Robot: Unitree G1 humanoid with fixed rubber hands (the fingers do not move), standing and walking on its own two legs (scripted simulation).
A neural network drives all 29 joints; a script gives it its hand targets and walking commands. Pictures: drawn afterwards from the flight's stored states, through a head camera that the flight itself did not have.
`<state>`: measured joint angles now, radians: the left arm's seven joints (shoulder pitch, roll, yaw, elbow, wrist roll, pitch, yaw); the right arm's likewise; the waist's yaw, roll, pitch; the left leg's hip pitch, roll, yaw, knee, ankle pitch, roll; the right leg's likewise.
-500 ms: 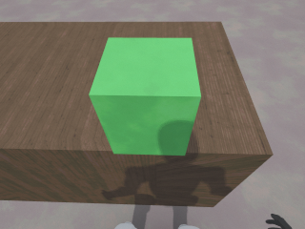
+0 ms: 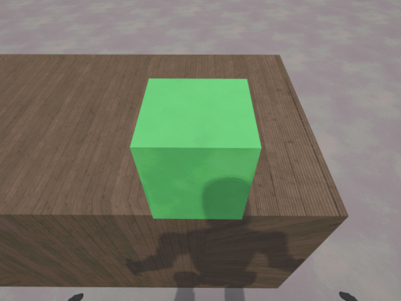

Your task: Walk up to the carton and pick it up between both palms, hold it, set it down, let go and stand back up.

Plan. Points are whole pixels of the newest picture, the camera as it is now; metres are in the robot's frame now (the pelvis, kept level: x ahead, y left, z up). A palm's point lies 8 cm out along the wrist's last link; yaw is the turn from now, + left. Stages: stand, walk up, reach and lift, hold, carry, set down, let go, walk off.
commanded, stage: walk up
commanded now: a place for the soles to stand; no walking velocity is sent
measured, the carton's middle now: (197, 152) +0.42 +0.02 +0.06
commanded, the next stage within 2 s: reach and lift in 1.24 s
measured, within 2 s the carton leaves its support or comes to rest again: neither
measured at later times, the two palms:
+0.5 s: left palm out of the picture +0.10 +0.31 -0.11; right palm out of the picture +0.08 -0.29 -0.11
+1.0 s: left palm out of the picture +0.13 +0.32 -0.11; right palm out of the picture +0.12 -0.29 -0.11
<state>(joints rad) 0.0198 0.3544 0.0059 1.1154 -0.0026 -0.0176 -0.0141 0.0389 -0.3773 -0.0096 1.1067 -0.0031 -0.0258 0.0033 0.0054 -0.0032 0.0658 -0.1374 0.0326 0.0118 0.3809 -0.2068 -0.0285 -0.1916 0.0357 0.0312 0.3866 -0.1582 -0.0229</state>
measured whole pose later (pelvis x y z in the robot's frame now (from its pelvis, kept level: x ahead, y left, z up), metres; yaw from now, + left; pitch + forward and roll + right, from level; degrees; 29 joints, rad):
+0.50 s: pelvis +0.01 +0.02 +0.00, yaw -1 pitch -2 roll +0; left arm 0.07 0.35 0.01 1.12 0.01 -0.02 0.00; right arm 0.08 -0.37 -0.02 1.12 -0.02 0.00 0.01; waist 0.00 -0.01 0.05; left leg -0.10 0.01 0.03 0.35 -0.20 -0.01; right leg -0.16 0.02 0.05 0.36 -0.15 0.00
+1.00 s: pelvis +0.03 +0.02 +0.00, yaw -1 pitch -2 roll +0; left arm 0.06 0.36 0.00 1.08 0.01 -0.02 0.01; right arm 0.07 -0.37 -0.03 1.10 -0.01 0.00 0.01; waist 0.00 0.00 0.06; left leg -0.07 0.01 0.03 0.34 -0.24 0.00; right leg -0.14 0.01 0.06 0.38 -0.20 0.01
